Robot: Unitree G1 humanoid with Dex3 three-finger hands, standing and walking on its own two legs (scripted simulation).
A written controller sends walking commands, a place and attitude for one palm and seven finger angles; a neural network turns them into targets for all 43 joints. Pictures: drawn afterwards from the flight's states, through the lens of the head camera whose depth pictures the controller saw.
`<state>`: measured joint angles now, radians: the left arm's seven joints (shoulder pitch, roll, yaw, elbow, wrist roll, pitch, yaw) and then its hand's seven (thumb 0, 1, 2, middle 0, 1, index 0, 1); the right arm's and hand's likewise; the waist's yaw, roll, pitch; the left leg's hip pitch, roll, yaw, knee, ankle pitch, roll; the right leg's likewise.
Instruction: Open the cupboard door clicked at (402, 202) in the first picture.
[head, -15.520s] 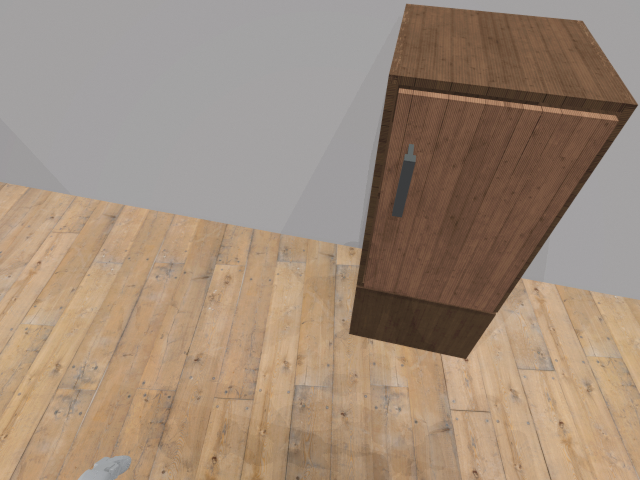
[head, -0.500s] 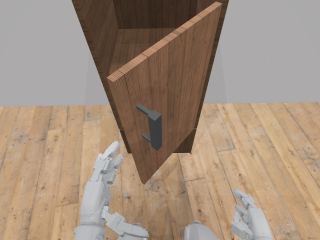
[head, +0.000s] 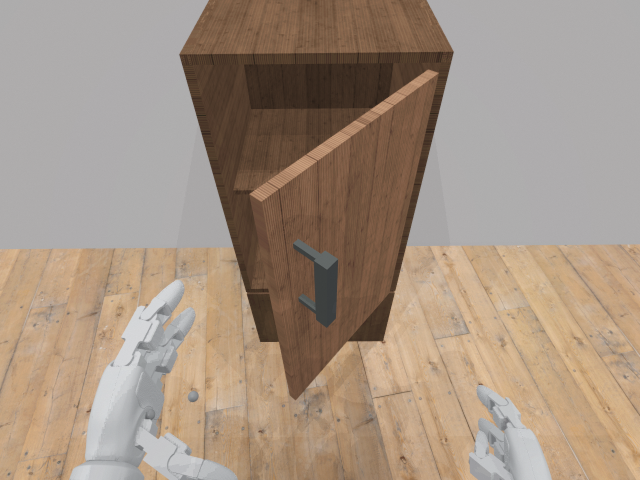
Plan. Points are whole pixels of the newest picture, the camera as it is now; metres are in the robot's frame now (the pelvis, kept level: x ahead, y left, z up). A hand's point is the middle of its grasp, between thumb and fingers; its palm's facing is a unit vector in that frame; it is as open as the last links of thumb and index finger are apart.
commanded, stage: draw the hand back to the body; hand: left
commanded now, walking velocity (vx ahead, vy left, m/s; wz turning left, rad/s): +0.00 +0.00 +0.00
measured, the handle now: (314, 284) +0.37 +0.04 +0.04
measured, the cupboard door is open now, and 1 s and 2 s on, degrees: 49 49 49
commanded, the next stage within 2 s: step back with the hand held close in 1.12 s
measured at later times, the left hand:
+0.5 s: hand (55, 342) +0.20 +0.24 +0.17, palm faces +0.30 -0.88 -0.38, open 12.0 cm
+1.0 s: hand (7, 307) +0.21 +0.27 +0.21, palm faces +0.42 -0.82 -0.39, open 7.6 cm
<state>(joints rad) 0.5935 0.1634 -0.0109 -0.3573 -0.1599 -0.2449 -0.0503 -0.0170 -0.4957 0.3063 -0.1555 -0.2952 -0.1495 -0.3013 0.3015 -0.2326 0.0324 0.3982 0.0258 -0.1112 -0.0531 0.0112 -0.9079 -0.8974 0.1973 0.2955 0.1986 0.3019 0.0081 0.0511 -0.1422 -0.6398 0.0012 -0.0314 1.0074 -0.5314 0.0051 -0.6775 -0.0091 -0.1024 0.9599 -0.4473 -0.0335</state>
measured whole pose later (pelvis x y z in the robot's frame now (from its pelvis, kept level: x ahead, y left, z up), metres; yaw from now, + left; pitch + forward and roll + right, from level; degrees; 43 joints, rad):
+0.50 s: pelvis +0.01 +0.03 +0.05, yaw -1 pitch -2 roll -1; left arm 0.54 0.30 0.17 -0.43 -0.02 -0.05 0.13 -0.01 0.18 0.60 -0.19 -0.30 -0.18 -0.30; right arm 0.27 -0.21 0.07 0.55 0.01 -0.13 -0.10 0.01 -0.91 -0.90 0.20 0.30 0.20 0.30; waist 0.05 0.07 -0.04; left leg -0.21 -0.02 0.01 0.62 -0.38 0.04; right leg -0.26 -0.02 -0.06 0.58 -0.29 0.01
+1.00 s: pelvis +0.02 +0.01 +0.06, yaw -2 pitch -4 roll -1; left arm 0.47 0.31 0.32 -0.39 -0.05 -0.08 0.11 0.01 0.86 0.89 -0.21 -0.30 -0.20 -0.30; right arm 0.21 -0.23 0.03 0.63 0.00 -0.12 -0.08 0.01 -0.91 -0.90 0.20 0.30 0.20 0.30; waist 0.07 0.06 0.02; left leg -0.05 -0.01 0.01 0.42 -0.29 0.02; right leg -0.11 0.00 -0.05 0.40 -0.22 -0.01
